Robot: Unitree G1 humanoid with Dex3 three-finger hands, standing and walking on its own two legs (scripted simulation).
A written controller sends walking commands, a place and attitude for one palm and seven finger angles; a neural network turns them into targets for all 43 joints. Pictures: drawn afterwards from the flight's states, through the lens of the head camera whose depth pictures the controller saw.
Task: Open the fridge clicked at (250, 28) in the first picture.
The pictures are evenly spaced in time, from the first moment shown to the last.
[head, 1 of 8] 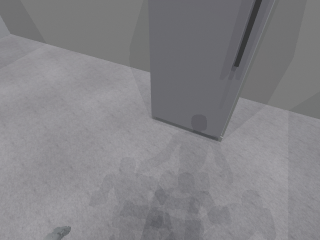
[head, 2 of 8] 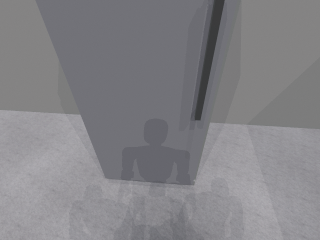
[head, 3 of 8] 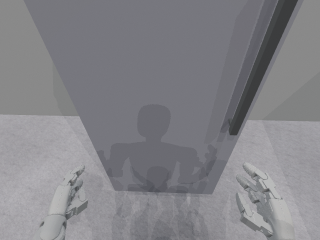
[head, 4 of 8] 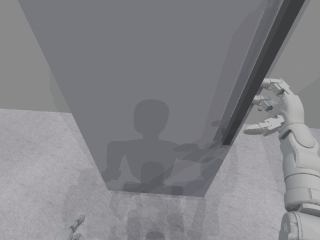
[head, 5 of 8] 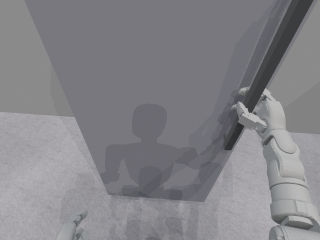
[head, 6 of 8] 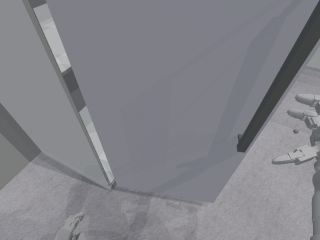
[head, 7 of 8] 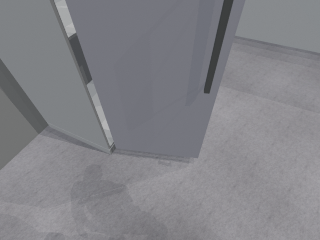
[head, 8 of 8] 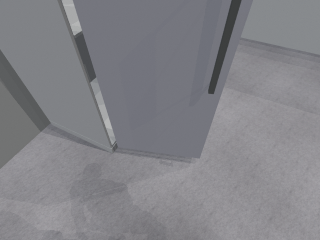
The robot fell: no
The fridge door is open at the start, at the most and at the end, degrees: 0 79 73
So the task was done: yes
